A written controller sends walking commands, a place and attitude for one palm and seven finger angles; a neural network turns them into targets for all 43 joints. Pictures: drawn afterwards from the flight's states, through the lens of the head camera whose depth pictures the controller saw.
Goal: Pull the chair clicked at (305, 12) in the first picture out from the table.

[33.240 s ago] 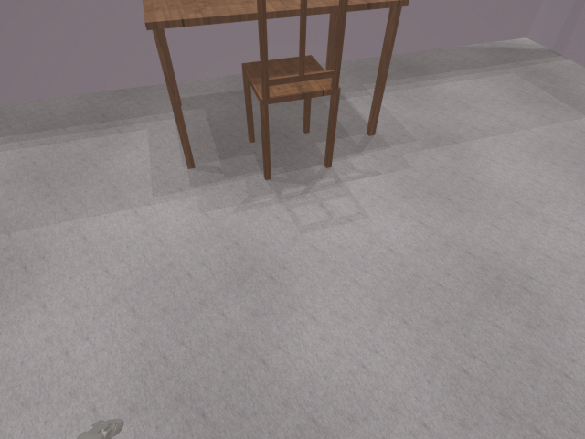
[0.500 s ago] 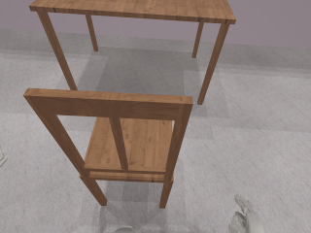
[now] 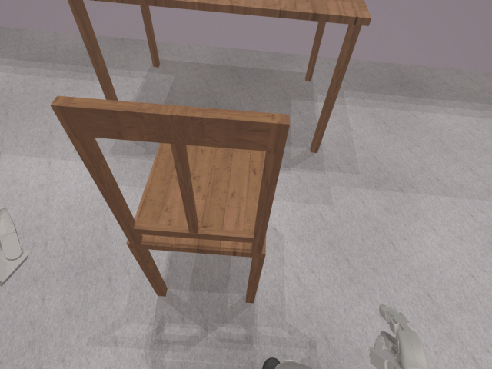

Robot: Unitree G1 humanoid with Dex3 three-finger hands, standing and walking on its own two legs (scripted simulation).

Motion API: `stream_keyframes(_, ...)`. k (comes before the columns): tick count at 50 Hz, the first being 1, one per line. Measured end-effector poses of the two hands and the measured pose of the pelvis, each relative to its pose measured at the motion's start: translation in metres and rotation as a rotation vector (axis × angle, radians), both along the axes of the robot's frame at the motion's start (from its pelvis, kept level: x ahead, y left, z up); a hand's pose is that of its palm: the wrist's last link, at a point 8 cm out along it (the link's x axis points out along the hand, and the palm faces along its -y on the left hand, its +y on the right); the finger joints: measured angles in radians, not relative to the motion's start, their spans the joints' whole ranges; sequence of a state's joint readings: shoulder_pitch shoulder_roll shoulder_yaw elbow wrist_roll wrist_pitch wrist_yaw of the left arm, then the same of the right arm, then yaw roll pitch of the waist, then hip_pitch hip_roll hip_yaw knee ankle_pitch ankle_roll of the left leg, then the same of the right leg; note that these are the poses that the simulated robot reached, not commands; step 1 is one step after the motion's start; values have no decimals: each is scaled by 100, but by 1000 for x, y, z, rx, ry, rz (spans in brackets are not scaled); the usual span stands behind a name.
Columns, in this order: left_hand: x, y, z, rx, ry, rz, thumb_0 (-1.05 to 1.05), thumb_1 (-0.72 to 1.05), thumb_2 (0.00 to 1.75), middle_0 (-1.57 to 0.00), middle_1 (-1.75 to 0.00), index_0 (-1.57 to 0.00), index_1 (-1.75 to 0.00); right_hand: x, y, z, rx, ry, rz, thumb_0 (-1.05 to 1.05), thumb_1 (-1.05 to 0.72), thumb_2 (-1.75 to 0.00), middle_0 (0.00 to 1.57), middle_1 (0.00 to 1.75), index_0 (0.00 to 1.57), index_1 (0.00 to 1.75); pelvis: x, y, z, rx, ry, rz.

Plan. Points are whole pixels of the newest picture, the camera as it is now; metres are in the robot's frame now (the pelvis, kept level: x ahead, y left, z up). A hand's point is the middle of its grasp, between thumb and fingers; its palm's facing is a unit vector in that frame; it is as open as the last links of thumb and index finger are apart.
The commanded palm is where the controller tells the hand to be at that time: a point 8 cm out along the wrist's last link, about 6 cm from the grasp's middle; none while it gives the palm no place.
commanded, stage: stop stepping back and stand still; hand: left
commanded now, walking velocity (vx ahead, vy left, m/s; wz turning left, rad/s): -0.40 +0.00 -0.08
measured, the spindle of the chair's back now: (187, 193) +0.45 +0.15 -0.05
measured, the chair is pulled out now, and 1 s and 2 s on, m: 0.66 0.66 0.66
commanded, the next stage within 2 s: let the arm hang, fingers relaxed in 1.40 s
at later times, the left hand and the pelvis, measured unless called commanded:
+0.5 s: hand out of the picture +0.15 +0.28 +0.17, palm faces +0.45 -0.79 -0.42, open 7.4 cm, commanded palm +0.09 +0.31 +0.19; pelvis -0.05 +0.01 +0.01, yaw +0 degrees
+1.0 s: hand (4, 267) +0.19 +0.26 +0.17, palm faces +0.41 -0.77 -0.49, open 7.4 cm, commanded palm +0.13 +0.30 +0.19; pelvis -0.02 +0.00 +0.01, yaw +0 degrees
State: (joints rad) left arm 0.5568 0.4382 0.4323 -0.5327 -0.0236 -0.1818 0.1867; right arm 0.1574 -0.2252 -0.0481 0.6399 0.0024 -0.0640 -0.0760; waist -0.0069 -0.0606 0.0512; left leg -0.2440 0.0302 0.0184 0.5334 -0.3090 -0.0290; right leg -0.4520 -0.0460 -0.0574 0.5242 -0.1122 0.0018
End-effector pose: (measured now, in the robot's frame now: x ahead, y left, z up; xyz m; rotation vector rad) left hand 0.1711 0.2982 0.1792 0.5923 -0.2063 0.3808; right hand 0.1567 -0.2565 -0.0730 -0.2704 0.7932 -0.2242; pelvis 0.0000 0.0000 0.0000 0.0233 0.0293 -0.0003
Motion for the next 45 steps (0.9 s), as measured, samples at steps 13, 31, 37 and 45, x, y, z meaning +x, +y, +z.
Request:
stream_keyframes(13,-50,-12,22,-12,-112,-2,1,89,90,-22,-30,-22,-30,-41,20,-7,89,-53,30,1,-90,-90,20,30,20,30,-33,-6,0,-35,-41,-1)
stream_keyframes(31,-68,10,12,-27,-93,5,2,89,90,-21,-30,-21,-30,-90,31,1,75,-64,-5,1,-90,-90,20,30,20,30,-51,8,4,-40,-92,5)
stream_keyframes(37,-66,4,10,-37,-91,31,2,89,90,-21,-30,-21,-30,-79,28,-6,87,-43,26,1,-90,-90,20,30,20,30,-45,2,3,-43,-82,-1)
stream_keyframes(45,-38,-1,9,-38,-56,4,2,89,90,-21,-30,-21,-30,-58,18,2,58,-49,18,1,-90,-90,20,30,20,30,-33,3,8,-38,-59,-7)
